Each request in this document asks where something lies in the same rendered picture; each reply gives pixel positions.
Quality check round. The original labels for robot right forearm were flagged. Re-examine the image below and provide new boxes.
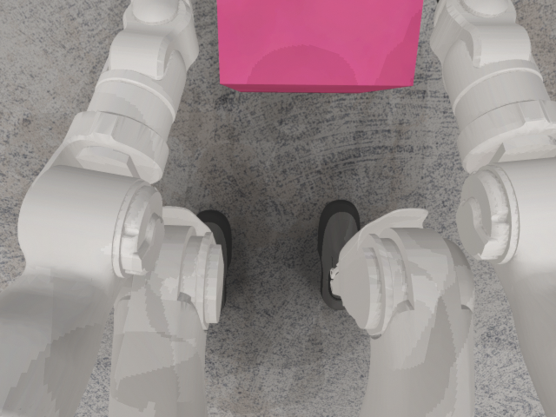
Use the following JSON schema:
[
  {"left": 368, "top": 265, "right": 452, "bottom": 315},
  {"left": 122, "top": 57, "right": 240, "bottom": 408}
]
[{"left": 429, "top": 0, "right": 556, "bottom": 174}]

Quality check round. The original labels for robot left upper arm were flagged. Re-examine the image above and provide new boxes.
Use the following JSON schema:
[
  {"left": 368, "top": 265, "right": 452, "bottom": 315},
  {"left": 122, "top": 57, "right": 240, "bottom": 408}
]
[{"left": 0, "top": 165, "right": 165, "bottom": 417}]

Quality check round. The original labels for robot left thigh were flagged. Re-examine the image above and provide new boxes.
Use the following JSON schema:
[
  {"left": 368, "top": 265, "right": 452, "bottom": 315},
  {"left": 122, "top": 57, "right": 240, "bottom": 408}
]
[{"left": 109, "top": 225, "right": 224, "bottom": 417}]

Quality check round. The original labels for robot left forearm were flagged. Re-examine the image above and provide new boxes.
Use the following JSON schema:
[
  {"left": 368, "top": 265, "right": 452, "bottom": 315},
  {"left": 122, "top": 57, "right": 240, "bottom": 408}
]
[{"left": 17, "top": 0, "right": 199, "bottom": 252}]

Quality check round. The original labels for robot right foot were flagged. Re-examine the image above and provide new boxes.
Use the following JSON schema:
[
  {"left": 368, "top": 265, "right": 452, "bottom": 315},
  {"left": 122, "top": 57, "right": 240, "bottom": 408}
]
[{"left": 318, "top": 200, "right": 361, "bottom": 310}]

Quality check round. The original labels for robot right upper arm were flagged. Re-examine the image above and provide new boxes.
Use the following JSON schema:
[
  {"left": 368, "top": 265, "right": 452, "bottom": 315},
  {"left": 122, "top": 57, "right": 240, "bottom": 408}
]
[{"left": 455, "top": 157, "right": 556, "bottom": 417}]

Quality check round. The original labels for carton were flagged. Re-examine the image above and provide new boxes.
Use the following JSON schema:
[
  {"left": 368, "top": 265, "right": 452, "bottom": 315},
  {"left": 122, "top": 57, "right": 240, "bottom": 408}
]
[{"left": 217, "top": 0, "right": 423, "bottom": 93}]

